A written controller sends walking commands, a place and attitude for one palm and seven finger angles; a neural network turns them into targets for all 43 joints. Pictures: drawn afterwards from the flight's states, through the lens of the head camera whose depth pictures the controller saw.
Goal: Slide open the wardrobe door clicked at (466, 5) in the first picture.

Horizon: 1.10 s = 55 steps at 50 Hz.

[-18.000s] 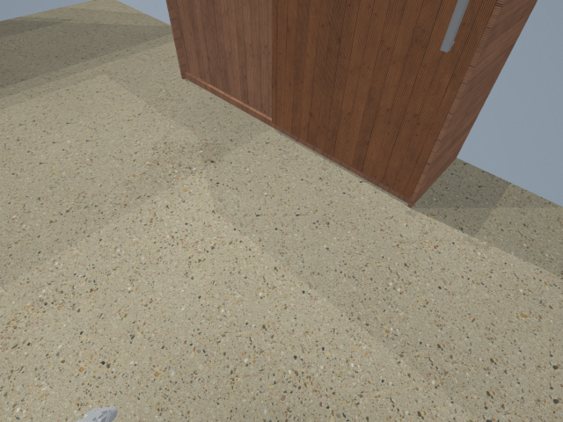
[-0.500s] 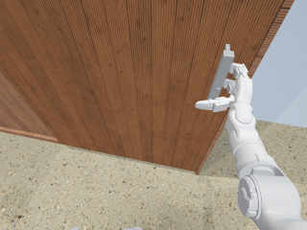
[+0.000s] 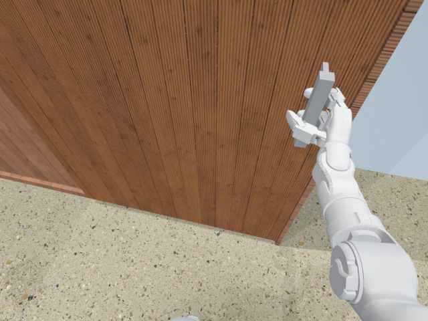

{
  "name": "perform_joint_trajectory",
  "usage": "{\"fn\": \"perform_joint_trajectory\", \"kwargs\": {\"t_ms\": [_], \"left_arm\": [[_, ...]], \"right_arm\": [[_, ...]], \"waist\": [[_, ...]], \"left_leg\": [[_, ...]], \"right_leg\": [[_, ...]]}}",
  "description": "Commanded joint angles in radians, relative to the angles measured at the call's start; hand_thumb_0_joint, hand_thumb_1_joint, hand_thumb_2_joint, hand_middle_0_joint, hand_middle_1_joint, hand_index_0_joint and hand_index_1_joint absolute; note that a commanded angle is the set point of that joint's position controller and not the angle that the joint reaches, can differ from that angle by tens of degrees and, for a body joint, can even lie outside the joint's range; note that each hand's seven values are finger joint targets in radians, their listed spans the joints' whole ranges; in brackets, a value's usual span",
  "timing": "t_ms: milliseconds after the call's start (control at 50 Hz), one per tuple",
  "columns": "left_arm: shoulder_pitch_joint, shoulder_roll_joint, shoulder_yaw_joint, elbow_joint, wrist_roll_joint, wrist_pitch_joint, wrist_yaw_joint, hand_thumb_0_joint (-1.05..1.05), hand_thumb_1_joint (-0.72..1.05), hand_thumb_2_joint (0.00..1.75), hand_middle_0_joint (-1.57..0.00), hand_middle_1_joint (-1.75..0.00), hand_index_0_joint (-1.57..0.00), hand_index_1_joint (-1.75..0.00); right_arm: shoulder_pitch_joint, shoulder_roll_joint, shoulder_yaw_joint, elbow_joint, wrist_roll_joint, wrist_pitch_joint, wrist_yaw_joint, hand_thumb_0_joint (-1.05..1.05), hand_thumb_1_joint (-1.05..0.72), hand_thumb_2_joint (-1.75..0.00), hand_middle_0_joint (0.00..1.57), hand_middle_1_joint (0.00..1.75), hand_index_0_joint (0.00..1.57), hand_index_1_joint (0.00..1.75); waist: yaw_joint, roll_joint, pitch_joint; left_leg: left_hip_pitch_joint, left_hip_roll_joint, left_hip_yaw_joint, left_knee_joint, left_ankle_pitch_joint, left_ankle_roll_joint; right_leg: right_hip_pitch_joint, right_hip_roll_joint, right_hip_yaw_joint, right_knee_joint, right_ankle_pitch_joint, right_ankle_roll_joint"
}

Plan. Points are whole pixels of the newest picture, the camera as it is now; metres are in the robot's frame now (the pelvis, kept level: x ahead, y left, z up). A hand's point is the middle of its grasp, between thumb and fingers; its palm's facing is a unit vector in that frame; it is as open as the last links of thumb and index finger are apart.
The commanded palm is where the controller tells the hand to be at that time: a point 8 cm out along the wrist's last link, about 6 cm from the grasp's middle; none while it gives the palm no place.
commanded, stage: grip the handle and tug to test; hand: right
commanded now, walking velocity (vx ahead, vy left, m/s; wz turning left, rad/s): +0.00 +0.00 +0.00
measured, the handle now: (311, 107) +0.53 -0.10 +0.11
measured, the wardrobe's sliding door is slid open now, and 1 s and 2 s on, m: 0.00 0.00 0.05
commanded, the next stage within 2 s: tug the door sideways, standing still in 0.88 s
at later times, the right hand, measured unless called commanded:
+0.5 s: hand (300, 122) +0.48 -0.08 +0.12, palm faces +0.09 +1.00 +0.00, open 5.9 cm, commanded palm +0.44 -0.13 +0.12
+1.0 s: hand (299, 123) +0.48 -0.07 +0.12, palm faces +0.08 +1.00 +0.00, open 6.1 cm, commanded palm +0.43 -0.13 +0.12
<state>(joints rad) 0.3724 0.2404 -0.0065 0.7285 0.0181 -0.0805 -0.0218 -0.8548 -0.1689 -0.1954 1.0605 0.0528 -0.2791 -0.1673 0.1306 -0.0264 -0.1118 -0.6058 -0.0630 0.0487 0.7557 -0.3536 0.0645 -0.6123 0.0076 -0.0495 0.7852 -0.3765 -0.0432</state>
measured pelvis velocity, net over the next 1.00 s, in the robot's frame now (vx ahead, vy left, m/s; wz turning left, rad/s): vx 0.04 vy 0.01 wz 0.05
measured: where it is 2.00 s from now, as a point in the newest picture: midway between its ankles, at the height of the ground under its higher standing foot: outside the picture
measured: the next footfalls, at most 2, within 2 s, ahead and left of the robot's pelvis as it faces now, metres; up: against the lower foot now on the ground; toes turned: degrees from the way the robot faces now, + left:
none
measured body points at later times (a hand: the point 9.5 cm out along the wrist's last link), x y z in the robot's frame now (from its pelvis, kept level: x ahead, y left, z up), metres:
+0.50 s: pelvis +0.00 +0.01 +0.00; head +0.05 +0.01 +0.45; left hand +0.03 +0.27 -0.12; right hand +0.47 -0.13 +0.12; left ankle +0.01 +0.08 -0.71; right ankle +0.00 -0.09 -0.71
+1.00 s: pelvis +0.04 +0.01 +0.01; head +0.08 +0.02 +0.46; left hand +0.10 +0.27 -0.10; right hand +0.47 -0.13 +0.12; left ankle +0.01 +0.08 -0.71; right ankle +0.00 -0.10 -0.70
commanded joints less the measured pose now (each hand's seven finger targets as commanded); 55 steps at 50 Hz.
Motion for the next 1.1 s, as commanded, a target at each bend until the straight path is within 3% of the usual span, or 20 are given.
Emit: {"fn": "perform_joint_trajectory", "kwargs": {"t_ms": [0, 40, 80, 100, 140, 240, 360, 400, 460, 540, 580, 640, 660, 700, 740, 800, 880, 960, 1000, 1080], "left_arm": [[0.057, 0.151, 0.049, -0.09, -0.004, -0.033, 0.012, 0.0, 0.9, 0.9, -0.2, -0.3, -0.2, -0.3], [0.06, 0.146, 0.048, -0.088, -0.004, -0.034, 0.013, 0.0, 0.9, 0.9, -0.2, -0.3, -0.2, -0.3], [0.065, 0.157, 0.049, -0.088, -0.004, -0.03, 0.016, 0.0, 0.9, 0.9, -0.2, -0.3, -0.2, -0.3], [0.062, 0.15, 0.045, -0.091, -0.004, -0.031, 0.015, 0.0, 0.9, 0.9, -0.2, -0.3, -0.2, -0.3], [0.062, 0.145, 0.046, -0.088, -0.007, -0.031, 0.015, 0.0, 0.9, 0.9, -0.2, -0.3, -0.2, -0.3], [0.063, 0.147, 0.048, -0.092, -0.002, -0.031, 0.015, 0.0, 0.9, 0.9, -0.2, -0.3, -0.2, -0.3], [0.055, 0.147, 0.047, -0.098, -0.005, -0.032, 0.012, 0.0, 0.9, 0.9, -0.2, -0.3, -0.2, -0.3], [0.057, 0.151, 0.048, -0.098, -0.004, -0.031, 0.014, 0.0, 0.9, 0.9, -0.2, -0.3, -0.2, -0.3], [0.054, 0.145, 0.047, -0.101, -0.005, -0.033, 0.012, 0.0, 0.9, 0.9, -0.2, -0.3, -0.2, -0.3], [0.047, 0.141, 0.05, -0.113, -0.008, -0.037, 0.007, 0.0, 0.9, 0.9, -0.2, -0.3, -0.2, -0.3], [0.049, 0.148, 0.055, -0.12, -0.008, -0.036, 0.007, 0.0, 0.9, 0.9, -0.2, -0.3, -0.2, -0.3], [0.037, 0.143, 0.055, -0.13, -0.011, -0.037, 0.004, 0.0, 0.9, 0.9, -0.2, -0.3, -0.2, -0.3], [0.041, 0.147, 0.058, -0.134, -0.01, -0.036, 0.005, 0.0, 0.9, 0.9, -0.2, -0.3, -0.2, -0.3], [0.033, 0.147, 0.059, -0.145, -0.012, -0.033, 0.004, 0.0, 0.9, 0.9, -0.2, -0.3, -0.2, -0.3], [0.024, 0.137, 0.058, -0.157, -0.015, -0.033, 0.001, 0.0, 0.9, 0.9, -0.2, -0.3, -0.2, -0.3], [0.017, 0.135, 0.063, -0.17, -0.019, -0.033, -0.002, 0.0, 0.9, 0.9, -0.2, -0.3, -0.2, -0.3], [0.006, 0.137, 0.066, -0.184, -0.023, -0.021, -0.001, 0.0, 0.9, 0.9, -0.2, -0.3, -0.2, -0.3], [-0.01, 0.124, 0.065, -0.192, -0.027, -0.014, 0.0, 0.0, 0.9, 0.9, -0.2, -0.3, -0.2, -0.3], [-0.008, 0.135, 0.067, -0.163, -0.024, -0.005, 0.011, 0.0, 0.9, 0.9, -0.2, -0.3, -0.2, -0.3], [-0.013, 0.117, 0.064, -0.132, -0.018, -0.007, 0.019, 0.0, 0.9, 0.9, -0.2, -0.3, -0.2, -0.3]], "right_arm": [[-0.486, -0.172, -0.023, -0.205, 0.004, -0.062, 0.009, 0.0, -0.81, -0.86, 0.44, 1.39, 0.44, 1.39], [-0.521, -0.155, -0.002, -0.216, 0.005, -0.063, 0.015, 0.0, -0.9, -0.9, 0.45, 1.4, 0.45, 1.4], [-0.476, -0.22, -0.056, -0.188, 0.0, -0.062, 0.015, 0.0, -0.9, -0.9, 0.45, 1.4, 0.45, 1.4], [-0.5, -0.207, -0.038, -0.203, 0.001, -0.063, 0.02, 0.0, -0.9, -0.9, 0.45, 1.4, 0.45, 1.4], [-0.517, -0.183, -0.023, -0.193, 0.003, -0.067, 0.024, 0.0, -0.9, -0.9, 0.45, 1.4, 0.45, 1.4], [-0.512, -0.205, -0.046, -0.204, 0.001, -0.073, 0.015, 0.0, -0.9, -0.9, 0.45, 1.4, 0.45, 1.4], [-0.49, -0.193, -0.034, -0.21, 0.001, -0.077, 0.017, 0.0, -0.9, -0.9, 0.45, 1.4, 0.45, 1.4], [-0.502, -0.224, -0.057, -0.224, -0.001, -0.081, 0.016, 0.0, -0.9, -0.9, 0.45, 1.4, 0.45, 1.4], [-0.495, -0.177, -0.017, -0.225, -0.002, -0.082, 0.018, 0.0, -0.9, -0.9, 0.45, 1.4, 0.45, 1.4], [-0.429, -0.144, 0.004, -0.287, 0.003, -0.082, 0.021, 0.0, -0.9, -0.9, 0.45, 1.4, 0.45, 1.4], [-0.341, -0.162, -0.022, -0.297, 0.006, -0.072, 0.02, 0.0, -0.9, -0.9, 0.45, 1.4, 0.45, 1.4], [-0.295, -0.126, 0.002, -0.346, 0.015, -0.053, 0.025, 0.0, -0.9, -0.9, 0.45, 1.4, 0.45, 1.4], [-0.273, -0.153, -0.024, -0.373, 0.018, -0.048, 0.024, 0.0, -0.9, -0.9, 0.45, 1.4, 0.45, 1.4], [-0.204, -0.165, -0.035, -0.436, 0.02, -0.036, 0.028, 0.0, -0.9, -0.9, 0.45, 1.4, 0.45, 1.4], [-0.144, -0.103, 0.008, -0.483, 0.024, -0.018, 0.035, 0.0, -0.9, -0.9, 0.45, 1.4, 0.45, 1.4], [-0.023, -0.087, 0.012, -0.556, 0.029, 0.013, 0.036, 0.0, -0.9, -0.9, 0.45, 1.4, 0.45, 1.4], [0.076, -0.113, -0.01, -0.637, 0.029, 0.06, 0.035, 0.0, -0.9, -0.9, 0.45, 1.4, 0.45, 1.4], [0.118, -0.063, 0.04, -0.725, 0.027, 0.102, 0.037, 0.0, -0.9, -0.9, 0.45, 1.4, 0.45, 1.4], [-0.044, -0.137, -0.008, -0.699, 0.021, 0.114, 0.021, 0.0, -0.9, -0.9, 0.45, 1.4, 0.45, 1.4], [-0.215, 0.016, 0.126, -0.647, 0.012, 0.12, 0.001, 0.0, -0.9, -0.9, 0.45, 1.4, 0.45, 1.4]], "waist": [[0.004, 0.05, -0.318], [0.012, 0.039, -0.329], [-0.004, 0.049, -0.336], [-0.001, 0.014, -0.345], [0.008, 0.025, -0.328], [0.002, 0.036, -0.379], [0.003, 0.05, -0.35], [0.0, 0.042, -0.365], [0.005, 0.044, -0.348], [-0.016, -0.002, -0.392], [-0.033, 0.037, -0.403], [-0.034, 0.058, -0.386], [-0.045, 0.069, -0.402], [-0.068, 0.044, -0.427], [-0.069, 0.042, -0.407], [-0.089, 0.043, -0.405], [-0.106, 0.067, -0.395], [-0.107, 0.037, -0.381], [-0.076, 0.042, -0.348], [-0.011, 0.046, -0.279]], "left_leg": [[0.177, 0.019, -0.074, -0.109, 0.351, -0.041], [0.184, 0.022, -0.081, -0.111, 0.35, -0.043], [0.205, 0.023, -0.084, -0.11, 0.355, -0.041], [0.208, 0.027, -0.091, -0.107, 0.36, -0.042], [0.192, 0.026, -0.087, -0.109, 0.356, -0.042], [0.23, 0.031, -0.099, -0.106, 0.383, -0.048], [0.23, 0.031, -0.104, -0.111, 0.379, -0.051], [0.24, 0.033, -0.105, -0.108, 0.388, -0.05], [0.217, 0.027, -0.097, -0.108, 0.374, -0.048], [0.229, 0.023, -0.09, -0.099, 0.414, -0.041], [0.258, 0.02, -0.087, -0.099, 0.443, -0.043], [0.287, 0.024, -0.091, -0.106, 0.486, -0.049], [0.31, 0.025, -0.091, -0.103, 0.518, -0.049], [0.355, 0.031, -0.095, -0.094, 0.603, -0.051], [0.36, 0.031, -0.091, -0.096, 0.665, -0.058], [0.384, 0.032, -0.081, -0.095, 0.731, -0.06], [0.438, 0.041, -0.089, -0.098, 0.831, -0.073], [0.427, 0.041, -0.082, -0.103, 0.836, -0.069], [0.387, 0.038, -0.085, -0.114, 0.786, -0.066], [0.278, 0.035, -0.077, -0.121, 0.686, -0.067]], "right_leg": [[0.151, 0.015, 0.067, -0.074, 0.239, 0.014], [0.152, 0.018, 0.065, -0.074, 0.228, 0.014], [0.135, 0.018, 0.065, -0.075, 0.23, 0.012], [0.136, 0.019, 0.063, -0.074, 0.229, 0.013], [0.136, 0.018, 0.065, -0.069, 0.227, 0.013], [0.133, 0.021, 0.06, -0.067, 0.231, 0.011], [0.119, 0.021, 0.057, -0.068, 0.217, 0.011], [0.124, 0.02, 0.057, -0.069, 0.225, 0.01], [0.134, 0.019, 0.06, -0.07, 0.221, 0.01], [0.181, 0.019, 0.058, -0.069, 0.271, 0.015], [0.179, 0.018, 0.057, -0.071, 0.295, 0.013], [0.173, 0.019, 0.049, -0.079, 0.303, 0.012], [0.176, 0.018, 0.049, -0.082, 0.322, 0.012], [0.189, 0.02, 0.042, -0.088, 0.374, 0.014], [0.21, 0.02, 0.038, -0.087, 0.416, 0.014], [0.238, 0.016, 0.035, -0.094, 0.49, 0.017], [0.237, 0.017, 0.028, -0.104, 0.518, 0.02], [0.281, 0.013, 0.035, -0.108, 0.576, 0.025], [0.273, 0.015, 0.041, -0.103, 0.516, 0.024], [0.291, 0.015, 0.056, -0.079, 0.483, 0.019]]}}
